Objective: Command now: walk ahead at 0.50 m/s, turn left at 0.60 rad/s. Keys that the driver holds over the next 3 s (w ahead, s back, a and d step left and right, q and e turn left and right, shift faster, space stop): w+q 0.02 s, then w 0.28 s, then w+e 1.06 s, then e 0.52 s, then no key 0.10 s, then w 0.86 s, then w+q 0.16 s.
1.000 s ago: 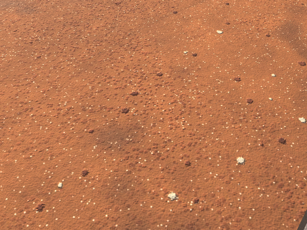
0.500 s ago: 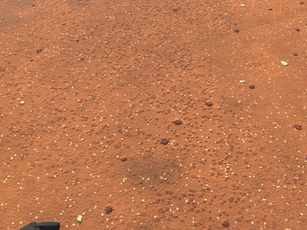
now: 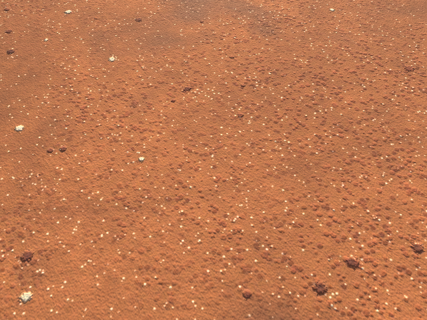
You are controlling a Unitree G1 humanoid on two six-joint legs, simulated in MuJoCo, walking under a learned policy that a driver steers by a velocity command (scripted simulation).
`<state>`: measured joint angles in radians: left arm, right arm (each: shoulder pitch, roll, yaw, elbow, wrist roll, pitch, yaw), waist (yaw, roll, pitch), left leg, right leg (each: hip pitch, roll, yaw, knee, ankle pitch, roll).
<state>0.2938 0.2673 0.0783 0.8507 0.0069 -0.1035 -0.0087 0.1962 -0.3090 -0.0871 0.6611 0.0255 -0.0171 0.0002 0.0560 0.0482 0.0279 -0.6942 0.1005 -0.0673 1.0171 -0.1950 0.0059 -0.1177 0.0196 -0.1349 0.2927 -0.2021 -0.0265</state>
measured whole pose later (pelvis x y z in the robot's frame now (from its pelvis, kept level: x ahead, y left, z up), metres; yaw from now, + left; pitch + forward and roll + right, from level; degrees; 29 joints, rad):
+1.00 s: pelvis +0.56 +0.02 +0.00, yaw -13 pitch +2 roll +0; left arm 0.30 0.28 0.07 0.73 -0.01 -0.05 -0.02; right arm 0.14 -0.29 -0.05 0.69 -0.01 -0.10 0.00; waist 0.03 0.02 0.04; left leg -0.61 0.09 -0.08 1.03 -0.30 -0.03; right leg -0.25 0.12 0.05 0.39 -0.17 -0.11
